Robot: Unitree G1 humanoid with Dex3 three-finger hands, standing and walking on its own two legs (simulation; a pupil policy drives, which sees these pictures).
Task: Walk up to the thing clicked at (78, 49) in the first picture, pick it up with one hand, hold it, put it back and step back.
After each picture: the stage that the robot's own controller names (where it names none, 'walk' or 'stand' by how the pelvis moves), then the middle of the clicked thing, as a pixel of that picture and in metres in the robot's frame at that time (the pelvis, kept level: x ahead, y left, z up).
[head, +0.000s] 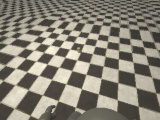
stand; (78, 50) +1.36 +0.34 -0.72
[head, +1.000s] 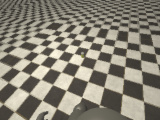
walk; (82, 55) +1.26 +0.32 -0.72
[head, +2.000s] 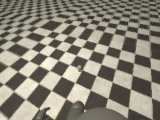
walk; (79, 68) +0.81 +0.28 -0.71
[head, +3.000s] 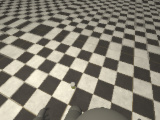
walk; (72, 85) +0.50 +0.25 -0.70
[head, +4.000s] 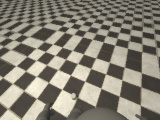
stand; (73, 96) +0.34 +0.25 -0.71
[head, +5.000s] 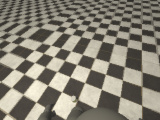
stand; (73, 99) +0.29 +0.25 -0.71
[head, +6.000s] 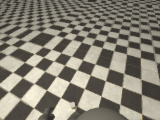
stand; (73, 105) +0.27 +0.22 -0.72
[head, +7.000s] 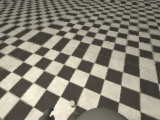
stand; (72, 104) +0.27 +0.23 -0.73
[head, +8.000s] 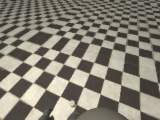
stand; (72, 104) +0.27 +0.23 -0.72
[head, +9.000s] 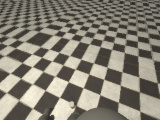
stand; (72, 105) +0.26 +0.24 -0.72
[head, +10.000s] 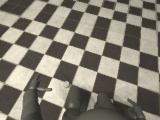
go down; (66, 84) +0.29 +0.26 -0.57
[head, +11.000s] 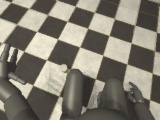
go down; (64, 69) +0.34 +0.30 -0.33
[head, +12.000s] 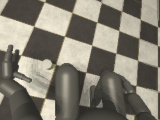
close in; (48, 65) +0.30 +0.33 -0.26
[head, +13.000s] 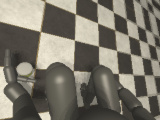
close; (25, 70) +0.27 +0.34 -0.20
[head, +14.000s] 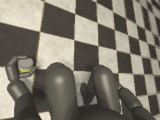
lift; (26, 67) +0.29 +0.34 -0.20
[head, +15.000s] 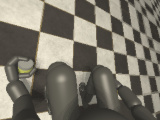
lift; (25, 68) +0.28 +0.34 -0.20
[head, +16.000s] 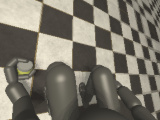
lift; (25, 70) +0.28 +0.34 -0.20
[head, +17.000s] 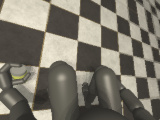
lift; (20, 74) +0.23 +0.37 -0.20
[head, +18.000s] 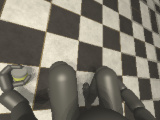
lift; (21, 76) +0.22 +0.37 -0.20
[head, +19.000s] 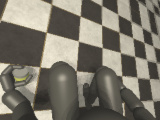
lift; (22, 76) +0.22 +0.36 -0.20
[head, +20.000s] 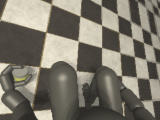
lift; (21, 76) +0.22 +0.37 -0.20
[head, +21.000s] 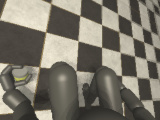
lift; (22, 76) +0.22 +0.37 -0.20
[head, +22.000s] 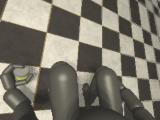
lift; (23, 75) +0.23 +0.36 -0.20
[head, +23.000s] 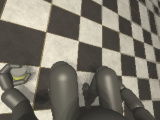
lift; (20, 75) +0.23 +0.37 -0.20
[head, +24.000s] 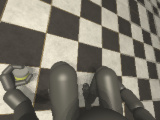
lift; (22, 75) +0.23 +0.36 -0.20
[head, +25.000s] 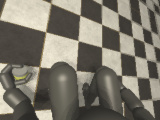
lift; (21, 75) +0.23 +0.37 -0.20
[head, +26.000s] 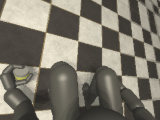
lift; (22, 75) +0.23 +0.36 -0.20
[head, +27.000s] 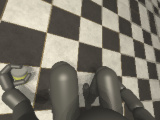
lift; (21, 75) +0.23 +0.37 -0.20
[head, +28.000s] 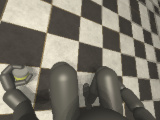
lift; (22, 75) +0.23 +0.37 -0.20
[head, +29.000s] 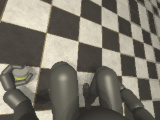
lift; (22, 75) +0.23 +0.36 -0.20
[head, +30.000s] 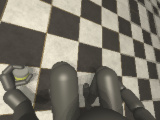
lift; (22, 75) +0.23 +0.36 -0.20
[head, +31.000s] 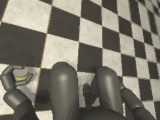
lift; (22, 76) +0.23 +0.36 -0.20
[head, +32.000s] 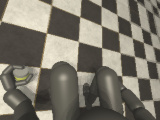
lift; (22, 76) +0.23 +0.36 -0.20
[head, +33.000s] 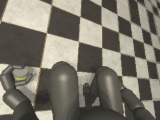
lift; (22, 76) +0.23 +0.37 -0.20
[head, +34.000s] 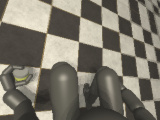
lift; (22, 76) +0.23 +0.37 -0.19
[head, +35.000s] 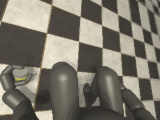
lift; (22, 76) +0.22 +0.37 -0.20
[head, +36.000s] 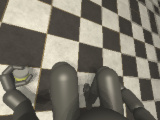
lift; (22, 76) +0.22 +0.37 -0.19
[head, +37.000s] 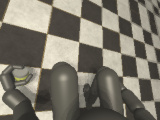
lift; (22, 76) +0.22 +0.37 -0.19
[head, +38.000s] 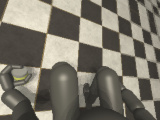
lift; (21, 75) +0.23 +0.37 -0.20
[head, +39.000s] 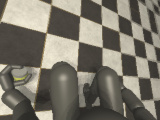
lift; (21, 75) +0.23 +0.37 -0.19
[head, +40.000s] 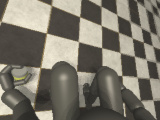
lift; (21, 75) +0.23 +0.37 -0.19
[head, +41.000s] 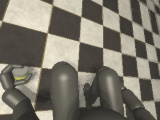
lift; (22, 75) +0.22 +0.37 -0.20
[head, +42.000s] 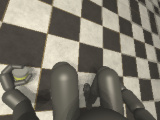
lift; (21, 75) +0.22 +0.37 -0.19
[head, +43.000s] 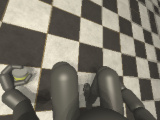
lift; (21, 76) +0.22 +0.37 -0.19
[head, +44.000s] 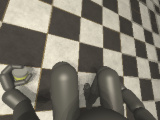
lift; (21, 75) +0.22 +0.37 -0.19
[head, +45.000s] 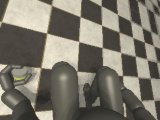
lift; (21, 75) +0.23 +0.37 -0.19
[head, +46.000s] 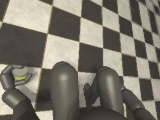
lift; (22, 75) +0.23 +0.37 -0.19
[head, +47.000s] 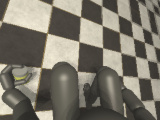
lift; (21, 75) +0.23 +0.37 -0.20
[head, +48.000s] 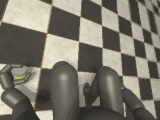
lift; (21, 75) +0.23 +0.37 -0.20
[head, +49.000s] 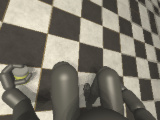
lift; (22, 75) +0.23 +0.37 -0.19
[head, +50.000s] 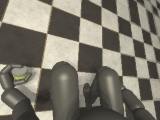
lift; (21, 75) +0.23 +0.37 -0.19
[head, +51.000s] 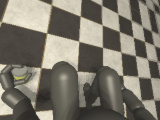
lift; (21, 75) +0.23 +0.37 -0.19
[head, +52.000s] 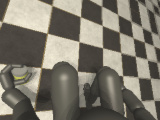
lift; (21, 75) +0.23 +0.37 -0.19
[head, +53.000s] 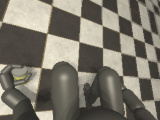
lift; (21, 75) +0.23 +0.37 -0.19
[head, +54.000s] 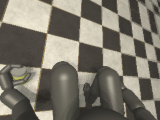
lift; (20, 75) +0.23 +0.38 -0.19
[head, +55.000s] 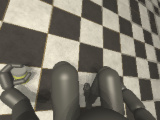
lift; (21, 75) +0.23 +0.38 -0.20
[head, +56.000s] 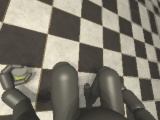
lift; (21, 75) +0.23 +0.37 -0.19
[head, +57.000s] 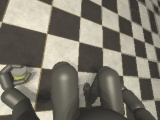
lift; (21, 75) +0.23 +0.37 -0.19
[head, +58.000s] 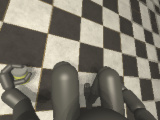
lift; (21, 75) +0.23 +0.38 -0.19
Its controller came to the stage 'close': yes
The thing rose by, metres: 0.02
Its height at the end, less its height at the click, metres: +0.01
